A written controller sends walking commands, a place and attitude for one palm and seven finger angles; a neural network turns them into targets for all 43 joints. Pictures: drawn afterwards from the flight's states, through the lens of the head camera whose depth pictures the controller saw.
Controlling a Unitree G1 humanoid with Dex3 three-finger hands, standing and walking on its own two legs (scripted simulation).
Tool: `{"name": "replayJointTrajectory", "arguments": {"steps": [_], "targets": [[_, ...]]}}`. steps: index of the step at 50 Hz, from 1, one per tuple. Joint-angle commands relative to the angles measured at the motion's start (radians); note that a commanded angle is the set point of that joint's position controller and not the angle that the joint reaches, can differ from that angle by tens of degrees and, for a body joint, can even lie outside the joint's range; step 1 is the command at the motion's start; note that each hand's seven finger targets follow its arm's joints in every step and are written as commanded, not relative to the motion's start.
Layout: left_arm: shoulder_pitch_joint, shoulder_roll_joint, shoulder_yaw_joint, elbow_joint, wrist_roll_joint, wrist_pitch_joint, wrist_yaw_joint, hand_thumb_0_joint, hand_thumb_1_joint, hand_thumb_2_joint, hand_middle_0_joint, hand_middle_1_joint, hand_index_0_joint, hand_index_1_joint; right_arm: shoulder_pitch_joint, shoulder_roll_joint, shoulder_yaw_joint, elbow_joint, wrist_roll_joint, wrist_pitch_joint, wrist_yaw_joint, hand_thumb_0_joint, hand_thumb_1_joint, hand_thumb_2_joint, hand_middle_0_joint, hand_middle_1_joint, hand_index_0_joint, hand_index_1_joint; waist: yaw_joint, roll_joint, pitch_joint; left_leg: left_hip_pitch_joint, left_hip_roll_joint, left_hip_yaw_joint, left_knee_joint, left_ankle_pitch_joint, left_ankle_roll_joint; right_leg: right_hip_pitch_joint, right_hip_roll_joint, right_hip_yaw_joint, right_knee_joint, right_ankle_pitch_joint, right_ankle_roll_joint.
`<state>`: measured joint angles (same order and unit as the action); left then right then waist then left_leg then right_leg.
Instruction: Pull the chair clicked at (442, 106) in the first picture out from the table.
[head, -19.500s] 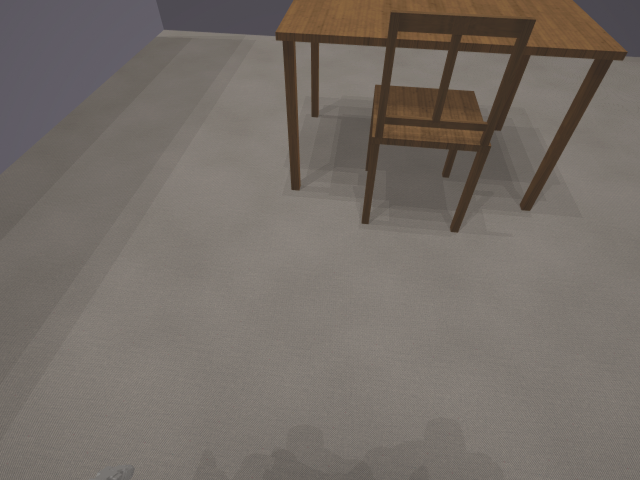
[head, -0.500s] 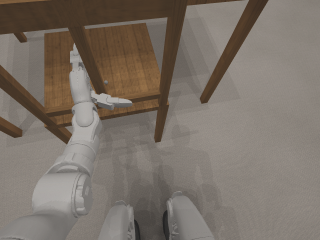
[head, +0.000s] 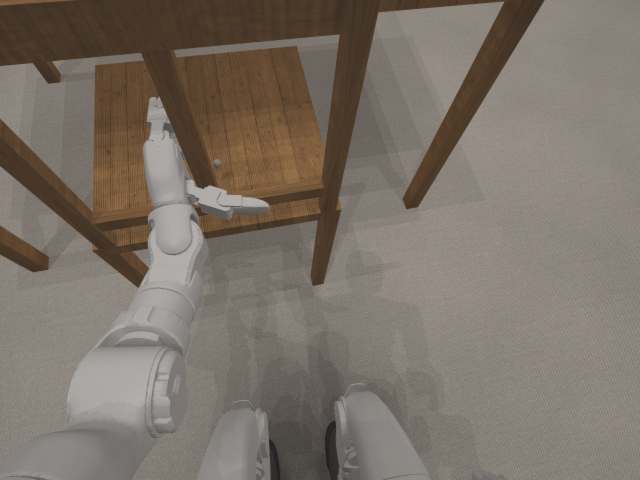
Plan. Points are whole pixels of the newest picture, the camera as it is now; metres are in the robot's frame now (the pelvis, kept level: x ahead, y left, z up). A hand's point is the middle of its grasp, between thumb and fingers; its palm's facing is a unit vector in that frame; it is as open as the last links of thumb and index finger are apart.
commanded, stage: hook a spindle and tug to test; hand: left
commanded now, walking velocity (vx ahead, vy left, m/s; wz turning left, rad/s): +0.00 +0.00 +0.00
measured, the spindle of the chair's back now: (192, 142) +0.53 +0.12 +0.03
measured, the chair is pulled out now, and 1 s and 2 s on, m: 0.00 0.00 0.04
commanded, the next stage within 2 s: step backward, pulling the chair out in 1.24 s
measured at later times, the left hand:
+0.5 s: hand (211, 161) +0.50 +0.09 +0.03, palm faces +0.13 -0.99 -0.02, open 7.9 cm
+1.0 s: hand (212, 164) +0.49 +0.09 +0.03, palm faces +0.11 -0.99 +0.00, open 5.7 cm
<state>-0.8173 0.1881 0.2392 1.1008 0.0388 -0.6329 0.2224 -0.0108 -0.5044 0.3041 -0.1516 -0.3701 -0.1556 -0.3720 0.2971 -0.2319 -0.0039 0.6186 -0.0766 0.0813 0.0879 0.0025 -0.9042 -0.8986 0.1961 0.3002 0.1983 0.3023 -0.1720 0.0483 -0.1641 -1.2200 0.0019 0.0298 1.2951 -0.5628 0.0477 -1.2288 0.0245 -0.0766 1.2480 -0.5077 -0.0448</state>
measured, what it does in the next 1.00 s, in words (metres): stands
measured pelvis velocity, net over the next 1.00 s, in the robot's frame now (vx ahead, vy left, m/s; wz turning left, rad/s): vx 0.03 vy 0.01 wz -0.02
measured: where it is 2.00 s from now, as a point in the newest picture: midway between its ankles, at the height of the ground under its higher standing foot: outside the picture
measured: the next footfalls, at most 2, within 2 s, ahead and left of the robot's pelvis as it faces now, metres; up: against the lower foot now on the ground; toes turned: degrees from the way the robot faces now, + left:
none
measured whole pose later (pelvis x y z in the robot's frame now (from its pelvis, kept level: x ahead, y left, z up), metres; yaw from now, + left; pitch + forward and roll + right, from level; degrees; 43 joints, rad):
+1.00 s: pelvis +0.03 +0.01 +0.01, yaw -1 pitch +28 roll -2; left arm -0.65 0.15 0.16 0.89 -0.04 -0.55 0.21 0.02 0.70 0.75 -0.38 -1.44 -0.38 -1.45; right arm 0.31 -0.22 -0.02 0.59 -0.06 0.11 0.11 0.00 -0.90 -0.90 0.20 0.30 0.20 0.30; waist -0.14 0.05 -0.18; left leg -1.14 0.01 0.04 1.23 -0.58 0.05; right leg -1.15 0.04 -0.06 1.18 -0.52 -0.04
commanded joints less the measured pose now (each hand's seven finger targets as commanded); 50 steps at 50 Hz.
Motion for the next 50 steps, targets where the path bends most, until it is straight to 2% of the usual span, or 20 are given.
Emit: {"name": "replayJointTrajectory", "arguments": {"steps": [1,3,6,10,12,14,15,16,21,24,27,30,31,34,36,40,43,46,48,50], "targets": [[-0.394,0.084,-0.027,-0.175,0.000,-0.041,-0.011,0.000,-0.500,0.300,-0.306,-0.847,-0.306,-0.847,0.159,-0.156,-0.051,-0.049,0.001,-0.002,-0.008,0.000,-0.900,-0.900,0.200,0.300,0.200,0.300,-0.036,0.031,-0.532,0.335,-0.006,-0.075,-0.136,0.368,-0.024,0.329,0.012,0.070,-0.155,0.338,0.022],[-0.420,0.075,-0.033,-0.165,-0.008,-0.027,-0.010,0.000,-0.444,0.324,-0.342,-0.957,-0.342,-0.957,0.160,-0.156,-0.051,-0.045,0.003,-0.001,-0.011,0.000,-0.900,-0.900,0.200,0.300,0.200,0.300,-0.048,0.001,-0.498,0.311,-0.007,-0.075,-0.139,0.342,-0.018,0.329,0.013,0.070,-0.167,0.320,0.024],[-0.439,0.073,-0.036,-0.208,-0.012,-0.040,-0.009,0.000,-0.276,0.396,-0.394,-1.121,-0.394,-1.121,0.164,-0.156,-0.052,-0.047,0.001,-0.006,-0.012,0.000,-0.900,-0.900,0.200,0.300,0.200,0.300,-0.038,0.041,-0.540,0.354,-0.005,-0.082,-0.143,0.361,-0.023,0.320,0.011,0.068,-0.162,0.321,0.021],[-0.439,0.062,-0.050,-0.174,-0.008,-0.045,-0.010,0.000,-0.052,0.492,-0.465,-1.340,-0.465,-1.340,0.170,-0.155,-0.050,-0.035,-0.002,-0.009,-0.009,0.000,-0.900,-0.900,0.200,0.300,0.200,0.300,-0.050,0.016,-0.492,0.331,-0.006,-0.080,-0.139,0.348,-0.020,0.307,0.014,0.066,-0.164,0.311,0.020],[-0.431,0.076,-0.039,-0.183,-0.001,-0.053,-0.011,0.000,0.060,0.540,-0.500,-1.450,-0.500,-1.450,0.172,-0.155,-0.053,-0.033,-0.004,-0.010,-0.007,0.000,-0.900,-0.900,0.200,0.300,0.200,0.300,-0.043,0.020,-0.515,0.329,-0.008,-0.074,-0.133,0.360,-0.019,0.323,0.015,0.071,-0.163,0.329,0.020],[-0.405,0.070,-0.049,-0.198,0.003,-0.061,-0.017,0.000,0.172,0.588,-0.500,-1.450,-0.500,-1.450,0.168,-0.152,-0.053,-0.040,-0.003,-0.010,-0.005,0.000,-0.900,-0.900,0.200,0.300,0.200,0.300,-0.030,0.043,-0.536,0.343,-0.009,-0.071,-0.136,0.371,-0.022,0.336,0.013,0.074,-0.162,0.339,0.017],[-0.427,0.050,-0.067,-0.203,-0.003,-0.063,-0.020,0.000,0.228,0.612,-0.500,-1.450,-0.500,-1.450,0.174,-0.152,-0.052,-0.037,-0.005,-0.010,-0.003,0.000,-0.900,-0.900,0.200,0.300,0.200,0.300,-0.043,0.052,-0.534,0.369,-0.007,-0.078,-0.139,0.392,-0.023,0.318,0.014,0.065,-0.159,0.349,0.016],[-0.397,0.064,-0.049,-0.196,-0.004,-0.061,-0.022,0.000,0.284,0.636,-0.500,-1.450,-0.500,-1.450,0.171,-0.154,-0.055,-0.036,-0.002,-0.010,-0.003,0.000,-0.900,-0.900,0.200,0.300,0.200,0.300,-0.030,0.058,-0.534,0.370,-0.005,-0.077,-0.136,0.393,-0.026,0.315,0.014,0.065,-0.159,0.345,0.016],[-0.406,0.012,-0.097,-0.208,-0.010,-0.053,-0.028,0.000,0.564,0.756,-0.500,-1.450,-0.500,-1.450,0.175,-0.152,-0.057,-0.037,-0.002,-0.002,-0.001,0.000,-0.900,-0.900,0.200,0.300,0.200,0.300,-0.041,0.062,-0.527,0.411,0.002,-0.091,-0.142,0.431,-0.031,0.287,0.015,0.053,-0.154,0.356,0.016],[-0.388,0.041,-0.066,-0.195,-0.017,-0.043,-0.022,0.000,0.732,0.828,-0.500,-1.450,-0.500,-1.450,0.176,-0.158,-0.058,-0.032,-0.002,0.002,-0.002,0.000,-0.900,-0.900,0.200,0.300,0.200,0.300,-0.040,0.018,-0.518,0.373,-0.002,-0.082,-0.137,0.413,-0.025,0.314,0.017,0.059,-0.162,0.360,0.019],[-0.387,0.039,-0.073,-0.206,-0.012,-0.048,-0.024,0.000,0.900,0.900,-0.500,-1.450,-0.500,-1.450,0.176,-0.153,-0.056,-0.034,-0.001,0.002,-0.002,0.000,-0.900,-0.900,0.200,0.300,0.200,0.300,-0.035,0.035,-0.526,0.376,-0.005,-0.080,-0.141,0.422,-0.026,0.328,0.016,0.061,-0.160,0.374,0.018],[-0.343,0.033,-0.075,-0.217,-0.008,-0.052,-0.025,0.000,0.900,0.900,-0.500,-1.450,-0.500,-1.450,0.177,-0.154,-0.059,-0.040,-0.002,0.006,0.000,0.000,-0.900,-0.900,0.200,0.300,0.200,0.300,-0.021,0.053,-0.531,0.414,0.001,-0.088,-0.144,0.473,-0.033,0.312,0.018,0.050,-0.146,0.395,0.012],[-0.351,-0.003,-0.104,-0.224,-0.012,-0.051,-0.028,0.000,0.900,0.900,-0.500,-1.450,-0.500,-1.450,0.170,-0.149,-0.058,-0.038,-0.004,0.008,0.003,0.000,-0.900,-0.900,0.200,0.300,0.200,0.300,-0.033,0.047,-0.531,0.424,0.002,-0.088,-0.141,0.476,-0.033,0.303,0.017,0.047,-0.150,0.394,0.016],[-0.285,0.021,-0.080,-0.223,-0.016,-0.044,-0.027,0.000,0.900,0.900,-0.500,-1.450,-0.500,-1.450,0.167,-0.151,-0.058,-0.049,-0.001,0.014,0.004,0.000,-0.900,-0.900,0.200,0.300,0.200,0.300,-0.014,0.017,-0.515,0.389,-0.001,-0.077,-0.148,0.467,-0.029,0.345,0.018,0.054,-0.157,0.409,0.015],[-0.290,-0.001,-0.105,-0.254,-0.011,-0.044,-0.031,0.000,0.900,0.900,-0.500,-1.450,-0.500,-1.450,0.166,-0.148,-0.058,-0.052,-0.002,0.016,0.006,0.000,-0.900,-0.900,0.200,0.300,0.200,0.300,-0.014,0.049,-0.530,0.422,0.001,-0.084,-0.148,0.493,-0.033,0.327,0.017,0.048,-0.149,0.417,0.013],[-0.204,0.007,-0.092,-0.263,-0.025,-0.031,-0.036,0.000,0.900,0.900,-0.500,-1.450,-0.500,-1.450,0.160,-0.148,-0.059,-0.068,0.002,0.020,0.007,0.000,-0.900,-0.900,0.200,0.300,0.200,0.300,-0.001,-0.006,-0.515,0.388,-0.002,-0.075,-0.151,0.494,-0.027,0.377,0.020,0.052,-0.152,0.449,0.012],[-0.151,0.009,-0.092,-0.330,-0.029,-0.029,-0.038,0.000,0.900,0.900,-0.500,-1.450,-0.500,-1.450,0.153,-0.143,-0.060,-0.082,0.005,0.019,0.007,0.000,-0.900,-0.900,0.200,0.300,0.200,0.300,0.022,0.022,-0.549,0.407,-0.001,-0.065,-0.157,0.522,-0.032,0.407,0.017,0.057,-0.152,0.481,0.011],[-0.059,-0.041,-0.137,-0.395,-0.039,-0.018,-0.044,0.000,0.900,0.900,-0.500,-1.450,-0.500,-1.450,0.150,-0.136,-0.063,-0.097,0.009,0.018,0.013,0.000,-0.900,-0.900,0.200,0.300,0.200,0.300,0.038,0.056,-0.568,0.474,0.007,-0.069,-0.165,0.613,-0.041,0.406,0.017,0.047,-0.153,0.523,0.007],[-0.007,-0.072,-0.166,-0.422,-0.050,-0.006,-0.044,0.000,0.900,0.900,-0.500,-1.450,-0.500,-1.450,0.149,-0.133,-0.064,-0.100,0.013,0.017,0.015,0.000,-0.900,-0.900,0.200,0.300,0.200,0.300,0.035,0.019,-0.547,0.478,0.011,-0.070,-0.170,0.630,-0.040,0.417,0.019,0.044,-0.165,0.540,0.010],[0.048,-0.049,-0.151,-0.431,-0.054,0.005,-0.042,0.000,0.900,0.900,-0.500,-1.450,-0.500,-1.450,0.150,-0.137,-0.063,-0.108,0.014,0.014,0.013,0.000,-0.900,-0.900,0.200,0.300,0.200,0.300,0.042,-0.015,-0.528,0.436,0.008,-0.066,-0.174,0.615,-0.035,0.453,0.019,0.050,-0.160,0.565,0.009]]}}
